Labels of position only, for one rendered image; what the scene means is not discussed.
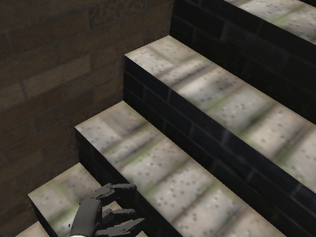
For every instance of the left robot hand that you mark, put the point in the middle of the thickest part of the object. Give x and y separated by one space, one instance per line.
91 221

